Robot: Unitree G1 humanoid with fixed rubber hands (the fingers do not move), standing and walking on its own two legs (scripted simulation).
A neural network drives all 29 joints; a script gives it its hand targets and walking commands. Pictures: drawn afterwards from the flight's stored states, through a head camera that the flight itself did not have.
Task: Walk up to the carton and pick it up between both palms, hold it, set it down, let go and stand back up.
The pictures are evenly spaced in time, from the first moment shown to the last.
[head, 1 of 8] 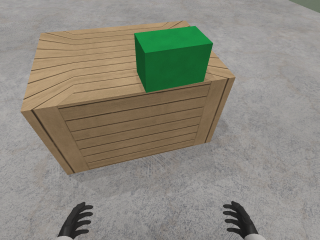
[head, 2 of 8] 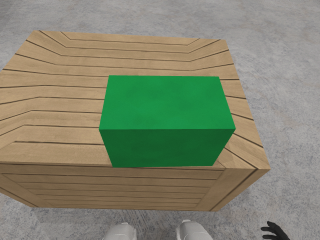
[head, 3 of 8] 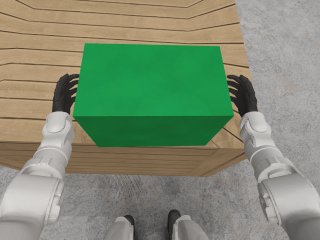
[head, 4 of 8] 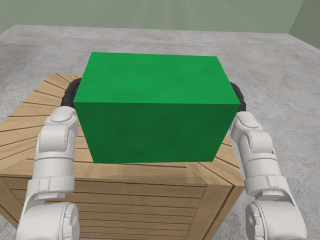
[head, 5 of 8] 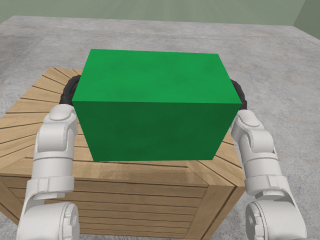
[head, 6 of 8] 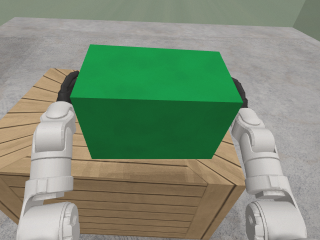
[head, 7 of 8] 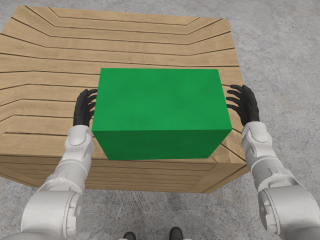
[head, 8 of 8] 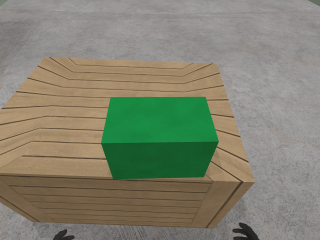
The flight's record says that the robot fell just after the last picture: no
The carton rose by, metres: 0.23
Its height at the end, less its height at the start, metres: +0.00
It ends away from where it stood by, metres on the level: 0.01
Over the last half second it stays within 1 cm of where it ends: yes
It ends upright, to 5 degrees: yes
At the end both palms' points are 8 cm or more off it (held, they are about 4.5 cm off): yes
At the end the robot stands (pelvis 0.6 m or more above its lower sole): yes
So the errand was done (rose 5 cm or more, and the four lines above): yes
